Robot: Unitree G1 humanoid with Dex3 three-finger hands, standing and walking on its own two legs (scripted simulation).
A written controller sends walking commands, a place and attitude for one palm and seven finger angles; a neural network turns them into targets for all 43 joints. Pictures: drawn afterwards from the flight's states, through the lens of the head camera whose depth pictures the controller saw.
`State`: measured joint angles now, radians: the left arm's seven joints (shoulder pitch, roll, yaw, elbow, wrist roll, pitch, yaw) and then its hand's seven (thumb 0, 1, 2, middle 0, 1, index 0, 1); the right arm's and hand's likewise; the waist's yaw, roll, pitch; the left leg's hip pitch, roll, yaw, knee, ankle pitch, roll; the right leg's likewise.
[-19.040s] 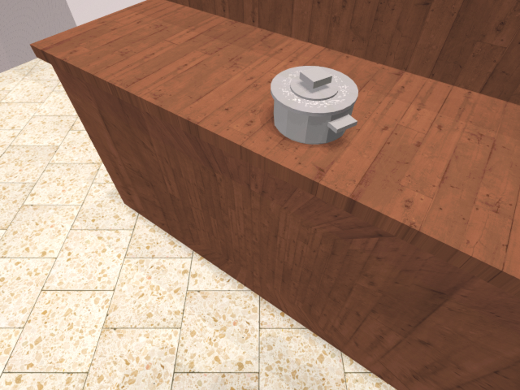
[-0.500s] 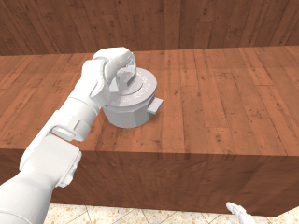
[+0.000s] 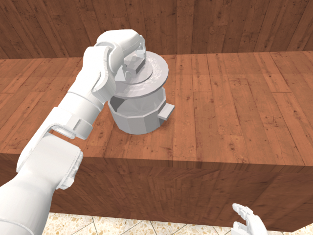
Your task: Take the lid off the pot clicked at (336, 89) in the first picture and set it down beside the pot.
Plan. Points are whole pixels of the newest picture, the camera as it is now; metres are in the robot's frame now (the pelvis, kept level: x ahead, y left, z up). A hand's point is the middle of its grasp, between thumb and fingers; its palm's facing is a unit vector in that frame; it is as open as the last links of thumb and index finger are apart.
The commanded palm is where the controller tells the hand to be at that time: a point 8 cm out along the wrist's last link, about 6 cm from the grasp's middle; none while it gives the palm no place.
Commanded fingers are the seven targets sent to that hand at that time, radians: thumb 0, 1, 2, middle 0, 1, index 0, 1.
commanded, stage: lift the lid straight up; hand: left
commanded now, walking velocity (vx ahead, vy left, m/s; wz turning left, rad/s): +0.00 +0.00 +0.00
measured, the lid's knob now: (132, 64) +0.48 +0.06 +0.21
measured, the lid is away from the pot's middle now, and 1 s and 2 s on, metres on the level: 0.02 0.03 0.11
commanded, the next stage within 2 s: move the lid sideways beside the pot in 1.06 s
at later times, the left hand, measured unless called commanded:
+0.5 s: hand (120, 50) +0.45 +0.07 +0.27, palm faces -0.07 +0.00 -1.00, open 8.3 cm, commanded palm +0.42 +0.08 +0.34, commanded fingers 0.00 0.49 1.19 -1.14 -1.06 -0.87 -0.89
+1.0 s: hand (117, 31) +0.46 +0.07 +0.30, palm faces -0.04 -0.02 -1.00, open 8.3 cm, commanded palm +0.43 +0.09 +0.36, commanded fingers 0.00 0.49 1.19 -1.14 -1.06 -0.87 -0.89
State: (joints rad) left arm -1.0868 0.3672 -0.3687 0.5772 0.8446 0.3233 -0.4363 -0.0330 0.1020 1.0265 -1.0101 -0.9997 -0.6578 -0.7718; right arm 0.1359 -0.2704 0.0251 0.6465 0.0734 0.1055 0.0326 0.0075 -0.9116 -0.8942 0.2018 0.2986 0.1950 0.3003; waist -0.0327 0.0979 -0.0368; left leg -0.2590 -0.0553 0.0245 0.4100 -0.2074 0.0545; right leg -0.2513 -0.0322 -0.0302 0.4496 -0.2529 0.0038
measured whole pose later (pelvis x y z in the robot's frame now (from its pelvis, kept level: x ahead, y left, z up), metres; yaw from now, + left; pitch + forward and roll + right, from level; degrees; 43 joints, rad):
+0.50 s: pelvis -0.01 +0.00 +0.00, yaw +0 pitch +3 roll +1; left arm -1.18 0.40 -0.37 0.56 0.84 0.34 -0.47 -0.04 0.10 1.03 -1.02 -1.00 -0.66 -0.77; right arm 0.12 -0.28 0.03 0.65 0.08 0.10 0.02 0.01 -0.91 -0.89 0.20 0.30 0.19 0.30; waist -0.03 0.10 -0.03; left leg -0.26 -0.05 0.02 0.41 -0.20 0.05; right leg -0.25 -0.03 -0.03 0.45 -0.25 0.00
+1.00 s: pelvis +0.00 +0.00 +0.00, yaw +0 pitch +4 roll +1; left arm -1.30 0.42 -0.34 0.65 0.87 0.36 -0.50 -0.04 0.10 1.03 -1.03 -1.01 -0.65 -0.77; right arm 0.16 -0.29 0.04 0.66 0.08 0.07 0.01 0.01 -0.91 -0.89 0.20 0.30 0.20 0.30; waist -0.04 0.09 -0.04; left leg -0.26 -0.05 0.03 0.39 -0.19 0.05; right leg -0.26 -0.03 -0.03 0.44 -0.24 0.00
